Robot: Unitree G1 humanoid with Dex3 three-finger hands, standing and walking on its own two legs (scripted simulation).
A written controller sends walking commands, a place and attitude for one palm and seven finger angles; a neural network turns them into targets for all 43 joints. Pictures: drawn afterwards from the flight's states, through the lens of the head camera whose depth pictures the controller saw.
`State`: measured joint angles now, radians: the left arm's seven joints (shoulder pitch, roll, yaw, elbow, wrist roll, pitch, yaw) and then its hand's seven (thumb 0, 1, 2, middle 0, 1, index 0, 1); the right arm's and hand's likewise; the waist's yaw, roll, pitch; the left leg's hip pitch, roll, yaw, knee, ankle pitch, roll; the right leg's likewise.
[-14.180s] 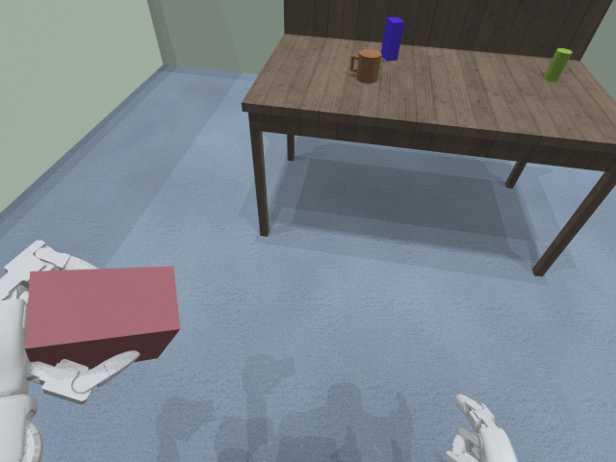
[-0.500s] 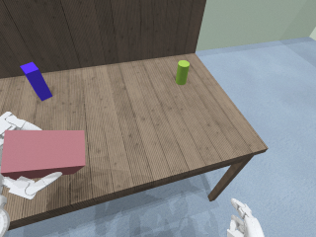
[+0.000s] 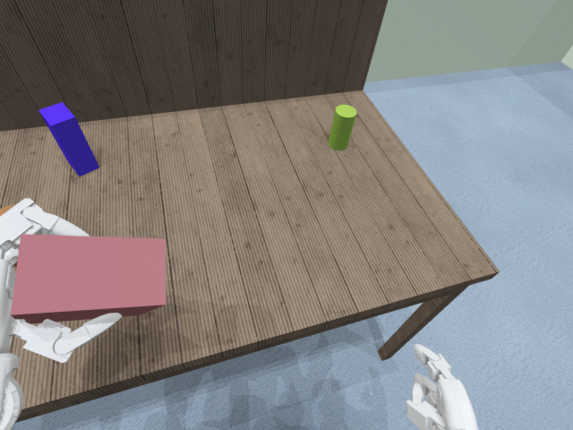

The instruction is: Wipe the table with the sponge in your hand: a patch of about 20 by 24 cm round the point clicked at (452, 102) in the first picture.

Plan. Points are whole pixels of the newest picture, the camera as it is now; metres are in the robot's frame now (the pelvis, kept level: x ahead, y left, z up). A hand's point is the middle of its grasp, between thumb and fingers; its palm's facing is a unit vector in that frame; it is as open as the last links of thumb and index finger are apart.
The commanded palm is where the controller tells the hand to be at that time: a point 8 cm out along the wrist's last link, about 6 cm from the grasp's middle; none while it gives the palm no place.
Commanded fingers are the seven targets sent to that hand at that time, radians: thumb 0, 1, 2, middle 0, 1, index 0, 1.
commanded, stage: come to a stop and stand still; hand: left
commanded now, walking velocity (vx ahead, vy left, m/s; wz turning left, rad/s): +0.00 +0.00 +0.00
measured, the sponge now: (112, 282) +0.23 +0.21 +0.13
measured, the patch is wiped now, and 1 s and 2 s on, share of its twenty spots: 0.00 0.00 0.00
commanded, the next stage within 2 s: look again from close up in 0.14 s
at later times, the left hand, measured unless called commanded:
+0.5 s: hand (73, 282) +0.22 +0.24 +0.15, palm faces +0.35 -0.85 -0.38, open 10.4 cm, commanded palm +0.16 +0.28 +0.17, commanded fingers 0.00 0.10 1.30 -1.20 -1.60 -1.20 -1.60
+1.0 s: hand (123, 273) +0.23 +0.20 +0.15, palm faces +0.30 -0.87 -0.39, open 10.4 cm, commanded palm +0.17 +0.24 +0.17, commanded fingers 0.00 0.10 1.30 -1.20 -1.60 -1.20 -1.60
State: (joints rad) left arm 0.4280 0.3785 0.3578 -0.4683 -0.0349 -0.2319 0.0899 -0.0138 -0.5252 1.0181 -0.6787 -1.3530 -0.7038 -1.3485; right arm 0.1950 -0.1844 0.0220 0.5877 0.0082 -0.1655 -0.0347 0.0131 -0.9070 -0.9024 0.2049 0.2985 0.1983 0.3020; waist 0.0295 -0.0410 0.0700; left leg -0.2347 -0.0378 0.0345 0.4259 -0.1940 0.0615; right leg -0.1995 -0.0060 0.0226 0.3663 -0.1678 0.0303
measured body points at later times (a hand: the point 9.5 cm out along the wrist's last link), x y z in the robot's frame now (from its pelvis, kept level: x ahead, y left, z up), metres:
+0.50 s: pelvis +0.00 +0.00 +0.00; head +0.03 +0.02 +0.45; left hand +0.20 +0.29 +0.17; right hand +0.19 -0.23 -0.07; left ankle +0.02 +0.07 -0.74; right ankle +0.02 -0.14 -0.74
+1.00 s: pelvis +0.00 -0.04 +0.00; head +0.04 -0.02 +0.44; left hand +0.21 +0.24 +0.17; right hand +0.18 -0.26 -0.07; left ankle +0.02 +0.07 -0.74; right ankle +0.02 -0.14 -0.74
